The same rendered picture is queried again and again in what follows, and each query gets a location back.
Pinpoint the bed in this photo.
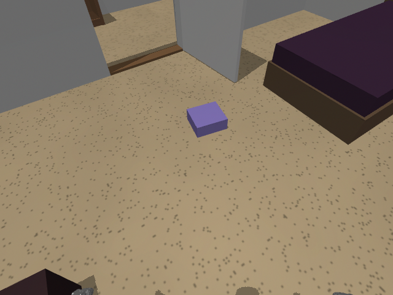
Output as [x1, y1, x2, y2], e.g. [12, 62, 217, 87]
[263, 0, 393, 144]

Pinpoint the bookshelf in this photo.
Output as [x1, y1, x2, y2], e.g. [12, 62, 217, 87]
[84, 0, 105, 27]

